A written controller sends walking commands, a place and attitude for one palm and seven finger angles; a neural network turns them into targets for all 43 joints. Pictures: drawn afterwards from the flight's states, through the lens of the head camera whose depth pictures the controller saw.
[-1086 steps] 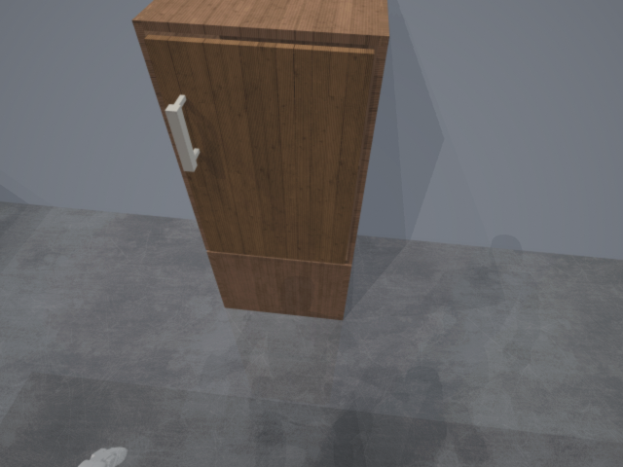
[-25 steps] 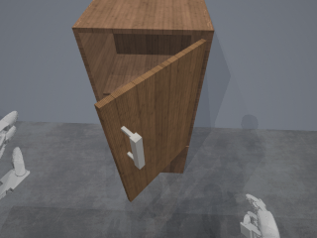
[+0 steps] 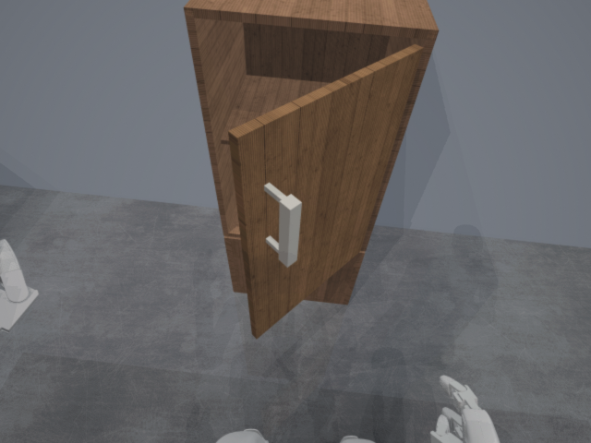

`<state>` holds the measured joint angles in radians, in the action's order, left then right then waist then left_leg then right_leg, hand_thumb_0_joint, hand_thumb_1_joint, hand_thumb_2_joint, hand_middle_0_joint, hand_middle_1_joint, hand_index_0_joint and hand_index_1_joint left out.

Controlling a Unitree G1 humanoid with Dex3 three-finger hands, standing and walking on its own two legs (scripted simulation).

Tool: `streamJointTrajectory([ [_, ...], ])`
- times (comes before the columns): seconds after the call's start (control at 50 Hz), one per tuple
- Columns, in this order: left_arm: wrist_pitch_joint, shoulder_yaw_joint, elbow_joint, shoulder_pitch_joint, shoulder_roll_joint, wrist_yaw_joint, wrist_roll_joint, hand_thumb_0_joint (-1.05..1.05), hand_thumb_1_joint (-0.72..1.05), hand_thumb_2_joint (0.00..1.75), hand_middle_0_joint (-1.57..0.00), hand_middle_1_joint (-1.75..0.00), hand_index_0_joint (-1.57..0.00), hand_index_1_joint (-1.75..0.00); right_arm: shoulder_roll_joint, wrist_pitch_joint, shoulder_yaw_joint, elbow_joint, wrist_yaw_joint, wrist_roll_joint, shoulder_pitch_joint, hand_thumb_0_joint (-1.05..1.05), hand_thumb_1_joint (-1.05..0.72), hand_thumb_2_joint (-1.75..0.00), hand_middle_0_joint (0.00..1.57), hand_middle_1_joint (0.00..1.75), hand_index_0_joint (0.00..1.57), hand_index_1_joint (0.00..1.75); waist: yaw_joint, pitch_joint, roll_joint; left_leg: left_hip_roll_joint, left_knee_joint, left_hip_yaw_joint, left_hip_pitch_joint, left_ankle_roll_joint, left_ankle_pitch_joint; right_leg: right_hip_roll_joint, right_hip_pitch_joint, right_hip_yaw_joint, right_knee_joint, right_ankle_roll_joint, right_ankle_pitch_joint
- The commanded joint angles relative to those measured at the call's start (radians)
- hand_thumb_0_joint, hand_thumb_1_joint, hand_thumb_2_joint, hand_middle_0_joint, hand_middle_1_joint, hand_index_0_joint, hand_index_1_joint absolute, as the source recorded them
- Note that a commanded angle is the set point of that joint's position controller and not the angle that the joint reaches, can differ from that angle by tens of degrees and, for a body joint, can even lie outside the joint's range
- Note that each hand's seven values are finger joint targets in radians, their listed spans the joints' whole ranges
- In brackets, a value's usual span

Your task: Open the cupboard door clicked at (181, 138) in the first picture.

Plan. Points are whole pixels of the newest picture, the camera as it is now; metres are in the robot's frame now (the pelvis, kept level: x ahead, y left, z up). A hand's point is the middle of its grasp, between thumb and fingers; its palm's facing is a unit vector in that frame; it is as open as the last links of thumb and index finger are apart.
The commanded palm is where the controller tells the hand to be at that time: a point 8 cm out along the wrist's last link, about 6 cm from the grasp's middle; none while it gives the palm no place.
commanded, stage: step back with the hand held close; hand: left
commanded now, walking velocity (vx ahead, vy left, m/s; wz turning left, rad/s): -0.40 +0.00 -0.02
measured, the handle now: (280, 225) +0.41 +0.06 +0.05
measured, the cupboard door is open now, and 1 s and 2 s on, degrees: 49 49 49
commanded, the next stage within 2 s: stop stepping back and stand still in 0.56 s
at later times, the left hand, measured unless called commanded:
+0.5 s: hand (9, 353) +0.15 +0.25 +0.18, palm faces +0.26 -0.82 -0.50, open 7.4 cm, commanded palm +0.09 +0.29 +0.20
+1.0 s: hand out of the picture +0.03 +0.25 +0.19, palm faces +0.37 -0.83 -0.41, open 7.4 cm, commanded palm -0.03 +0.29 +0.20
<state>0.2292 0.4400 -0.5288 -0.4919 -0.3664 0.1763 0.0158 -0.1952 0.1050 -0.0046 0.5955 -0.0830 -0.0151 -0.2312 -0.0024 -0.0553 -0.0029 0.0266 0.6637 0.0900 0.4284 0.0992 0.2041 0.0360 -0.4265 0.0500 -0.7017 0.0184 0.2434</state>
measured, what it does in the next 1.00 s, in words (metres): walks backwards: right foot, then right foot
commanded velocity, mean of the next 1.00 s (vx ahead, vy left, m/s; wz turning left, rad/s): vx -0.17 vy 0.00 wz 0.05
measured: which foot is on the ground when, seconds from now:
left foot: down 0.00-0.70, up 0.72-0.86, down 0.88-1.00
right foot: up 0.00-0.14, down 0.16-0.38, up 0.40-0.70, down 0.72-1.00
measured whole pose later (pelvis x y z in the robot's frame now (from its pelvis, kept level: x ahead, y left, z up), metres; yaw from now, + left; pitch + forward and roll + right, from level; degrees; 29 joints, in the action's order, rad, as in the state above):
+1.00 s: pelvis -0.20 +0.00 +0.02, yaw -6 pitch -1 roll +0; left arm 0.16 0.44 -0.46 -0.49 -0.42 0.15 -0.03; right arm -0.18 0.15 -0.03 0.67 -0.08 -0.01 -0.25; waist 0.02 0.02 -0.06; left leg 0.04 0.50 0.02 0.34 0.04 0.14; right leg 0.01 -0.20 0.01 -0.64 0.01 0.45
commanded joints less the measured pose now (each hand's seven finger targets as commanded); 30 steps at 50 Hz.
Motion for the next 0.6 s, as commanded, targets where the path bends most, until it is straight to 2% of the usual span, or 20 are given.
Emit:
streamJointTrajectory([
  [0.0, 0.072, 0.136, -0.165, 0.042, -0.199, 0.008, -0.018, 0.00, 0.90, 0.90, -0.20, -0.30, -0.20, -0.30, -0.135, 0.073, 0.065, -0.147, -0.004, -0.005, 0.098, 0.00, -0.90, -0.90, 0.20, 0.30, 0.20, 0.30, 0.006, 0.097, 0.107, -0.363, -0.477, -0.393, 0.202, 0.081, 0.364, 0.021, 0.238, 0.005, -0.230, -0.007, 0.184],
  [0.04, 0.067, 0.102, -0.151, 0.003, -0.175, 0.003, -0.036, 0.00, 0.90, 0.90, -0.20, -0.30, -0.20, -0.30, -0.135, 0.080, 0.063, -0.135, 0.009, 0.000, 0.101, 0.00, -0.90, -0.90, 0.20, 0.30, 0.20, 0.30, -0.001, 0.117, 0.100, -0.324, -0.429, -0.320, 0.020, 0.041, 0.204, 0.001, 0.166, -0.027, -0.045, -0.020, 0.222],
  [0.08, 0.068, 0.067, -0.173, 0.000, -0.166, -0.006, -0.047, 0.00, 0.90, 0.90, -0.20, -0.30, -0.20, -0.30, -0.135, 0.080, 0.055, -0.130, 0.017, 0.001, 0.126, 0.00, -0.90, -0.90, 0.20, 0.30, 0.20, 0.30, -0.002, 0.125, 0.135, -0.281, -0.390, -0.268, -0.059, -0.004, 0.106, -0.012, 0.185, -0.040, 0.164, -0.034, 0.139],
  [0.1, 0.069, 0.067, -0.183, 0.011, -0.180, -0.012, -0.049, 0.00, 0.90, 0.90, -0.20, -0.30, -0.20, -0.30, -0.144, 0.077, 0.055, -0.128, 0.021, 0.002, 0.132, 0.00, -0.90, -0.90, 0.20, 0.30, 0.20, 0.30, -0.004, 0.130, 0.116, -0.243, -0.345, -0.230, -0.092, -0.032, 0.071, -0.025, 0.187, -0.019, 0.275, -0.045, 0.038],
  [0.12, 0.074, 0.069, -0.195, 0.027, -0.196, -0.017, -0.051, 0.00, 0.90, 0.90, -0.20, -0.30, -0.20, -0.30, -0.145, 0.072, 0.055, -0.124, 0.024, 0.002, 0.134, 0.00, -0.90, -0.90, 0.20, 0.30, 0.20, 0.30, 0.002, 0.153, 0.074, -0.189, -0.293, -0.183, -0.124, -0.063, 0.047, -0.068, 0.177, 0.047, 0.324, -0.071, -0.075],
  [0.14, 0.080, 0.087, -0.187, 0.045, -0.230, -0.017, -0.052, 0.00, 0.90, 0.90, -0.20, -0.30, -0.20, -0.30, -0.140, 0.063, 0.054, -0.122, 0.022, 0.000, 0.136, 0.00, -0.90, -0.90, 0.20, 0.30, 0.20, 0.30, 0.009, 0.168, 0.014, -0.146, -0.234, -0.127, -0.168, -0.089, 0.022, -0.133, 0.127, 0.124, 0.333, -0.093, -0.167],
  [0.16, 0.083, 0.071, -0.188, 0.036, -0.219, -0.015, -0.055, 0.00, 0.90, 0.90, -0.20, -0.30, -0.20, -0.30, -0.118, 0.058, 0.054, -0.110, 0.018, 0.008, 0.123, 0.00, -0.90, -0.90, 0.20, 0.30, 0.20, 0.30, 0.013, 0.225, -0.018, -0.113, -0.162, -0.079, -0.248, -0.105, -0.110, -0.188, 0.117, 0.145, 0.317, -0.104, -0.369],
  [0.18, 0.070, 0.098, -0.190, 0.012, -0.246, -0.013, -0.059, 0.00, 0.90, 0.90, -0.20, -0.30, -0.20, -0.30, -0.124, 0.056, 0.065, -0.120, 0.015, 0.018, 0.121, 0.00, -0.90, -0.90, 0.20, 0.30, 0.20, 0.30, 0.008, 0.303, -0.083, -0.088, -0.090, -0.065, -0.295, -0.100, -0.126, -0.201, 0.135, 0.148, 0.312, -0.092, -0.456],
  [0.2, 0.065, 0.115, -0.205, -0.003, -0.264, -0.013, -0.062, 0.00, 0.90, 0.90, -0.20, -0.30, -0.20, -0.30, -0.123, 0.053, 0.063, -0.134, 0.012, 0.024, 0.132, 0.00, -0.90, -0.90, 0.20, 0.30, 0.20, 0.30, 0.003, 0.315, -0.112, -0.066, -0.034, -0.060, -0.299, -0.095, -0.082, -0.223, 0.126, 0.153, 0.323, -0.094, -0.503],
  [0.26, 0.054, 0.148, -0.200, -0.064, -0.290, -0.020, -0.063, 0.00, 0.90, 0.90, -0.20, -0.30, -0.20, -0.30, -0.110, 0.025, 0.046, -0.155, 0.006, 0.021, 0.154, 0.00, -0.90, -0.90, 0.20, 0.30, 0.20, 0.30, 0.002, 0.206, -0.073, -0.027, 0.014, -0.102, -0.116, -0.104, 0.058, -0.261, 0.165, 0.174, 0.324, -0.137, -0.593],
  [0.3, 0.048, 0.148, -0.184, -0.057, -0.290, -0.022, -0.057, 0.00, 0.90, 0.90, -0.20, -0.30, -0.20, -0.30, -0.118, 0.006, 0.038, -0.155, -0.004, 0.020, 0.148, 0.00, -0.90, -0.90, 0.20, 0.30, 0.20, 0.30, 0.008, 0.147, -0.031, -0.041, -0.139, -0.120, -0.101, -0.102, -0.112, -0.186, 0.203, 0.117, 0.279, -0.094, -0.632],
  [0.32, 0.050, 0.152, -0.180, -0.051, -0.295, -0.025, -0.058, 0.00, 0.90, 0.90, -0.20, -0.30, -0.20, -0.30, -0.134, 0.003, 0.043, -0.152, -0.010, 0.023, 0.139, 0.00, -0.90, -0.90, 0.20, 0.30, 0.20, 0.30, 0.006, 0.157, 0.015, -0.065, -0.232, -0.136, -0.157, -0.089, -0.331, -0.117, 0.205, 0.066, 0.247, -0.047, -0.588],
  [0.34, 0.055, 0.160, -0.178, -0.082, -0.297, -0.028, -0.065, 0.00, 0.90, 0.90, -0.20, -0.30, -0.20, -0.30, -0.148, 0.003, 0.049, -0.162, -0.010, 0.022, 0.147, 0.00, -0.90, -0.90, 0.20, 0.30, 0.20, 0.30, -0.011, 0.216, 0.154, -0.147, -0.295, -0.226, -0.230, -0.062, -0.508, -0.027, 0.187, -0.006, 0.173, -0.009, -0.371],
  [0.36, 0.062, 0.154, -0.205, -0.105, -0.303, -0.037, -0.072, 0.00, 0.90, 0.90, -0.20, -0.30, -0.20, -0.30, -0.155, 0.016, 0.052, -0.170, -0.007, 0.009, 0.166, 0.00, -0.90, -0.90, 0.20, 0.30, 0.20, 0.30, -0.020, 0.262, 0.274, -0.246, -0.403, -0.331, -0.228, -0.037, -0.561, 0.037, 0.213, -0.049, 0.018, -0.003, 0.034],
  [0.38, 0.071, 0.144, -0.234, -0.114, -0.291, -0.042, -0.074, 0.00, 0.90, 0.90, -0.20, -0.30, -0.20, -0.30, -0.155, 0.036, 0.061, -0.175, 0.002, -0.003, 0.143, 0.00, -0.90, -0.90, 0.20, 0.30, 0.20, 0.30, -0.026, 0.285, 0.283, -0.319, -0.472, -0.408, -0.182, -0.012, -0.423, 0.063, 0.221, -0.008, -0.162, -0.014, 0.284],
  [0.4, 0.077, 0.135, -0.264, -0.093, -0.276, -0.040, -0.068, 0.00, 0.90, 0.90, -0.20, -0.30, -0.20, -0.30, -0.153, 0.053, 0.067, -0.159, 0.007, -0.008, 0.124, 0.00, -0.90, -0.90, 0.20, 0.30, 0.20, 0.30, -0.027, 0.268, 0.229, -0.349, -0.472, -0.405, -0.145, 0.034, -0.264, 0.048, 0.206, 0.029, -0.246, -0.020, 0.298],
  [0.42, 0.072, 0.125, -0.263, -0.100, -0.260, -0.028, -0.075, 0.00, 0.90, 0.90, -0.20, -0.30, -0.20, -0.30, -0.145, 0.068, 0.068, -0.144, 0.010, 0.001, 0.099, 0.00, -0.90, -0.90, 0.20, 0.30, 0.20, 0.30, -0.023, 0.252, 0.163, -0.328, -0.437, -0.365, -0.238, 0.057, -0.316, 0.027, 0.110, 0.026, -0.218, -0.018, 0.277],
  [0.44, 0.057, 0.106, -0.250, -0.117, -0.239, -0.023, -0.076, 0.00, 0.90, 0.90, -0.20, -0.30, -0.20, -0.30, -0.151, 0.080, 0.069, -0.128, 0.015, 0.006, 0.096, 0.00, -0.90, -0.90, 0.20, 0.30, 0.20, 0.30, -0.019, 0.260, 0.140, -0.309, -0.428, -0.332, -0.290, 0.052, -0.334, 0.024, 0.077, 0.007, -0.212, -0.010, 0.259],
  [0.54, 0.012, 0.093, -0.262, -0.066, -0.248, -0.003, -0.079, 0.00, 0.90, 0.90, -0.20, -0.30, -0.20, -0.30, -0.147, 0.088, 0.053, -0.117, 0.006, -0.001, 0.139, 0.00, -0.90, -0.90, 0.20, 0.30, 0.20, 0.30, -0.011, 0.214, 0.195, -0.261, -0.592, -0.274, -0.151, 0.003, 0.146, 0.038, 0.199, -0.069, -0.123, -0.023, 0.272],
  [0.58, 0.010, 0.094, -0.269, -0.041, -0.257, -0.001, -0.080, 0.00, 0.90, 0.90, -0.20, -0.30, -0.20, -0.30, -0.142, 0.089, 0.046, -0.113, 0.003, -0.006, 0.146, 0.00, -0.90, -0.90, 0.20, 0.30, 0.20, 0.30, -0.014, 0.221, 0.241, -0.230, -0.625, -0.248, -0.129, -0.031, 0.205, 0.057, 0.260, -0.104, -0.035, -0.038, 0.290],
])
